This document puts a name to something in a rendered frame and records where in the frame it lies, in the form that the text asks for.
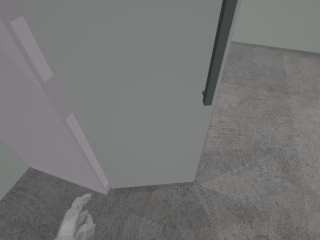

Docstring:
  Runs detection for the fridge door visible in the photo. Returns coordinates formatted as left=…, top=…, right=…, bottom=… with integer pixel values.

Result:
left=15, top=0, right=242, bottom=189

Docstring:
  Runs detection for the left robot hand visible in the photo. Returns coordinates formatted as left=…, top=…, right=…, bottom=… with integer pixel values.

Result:
left=57, top=193, right=96, bottom=240

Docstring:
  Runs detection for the handle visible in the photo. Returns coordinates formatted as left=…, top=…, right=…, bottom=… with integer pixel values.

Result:
left=202, top=0, right=238, bottom=106

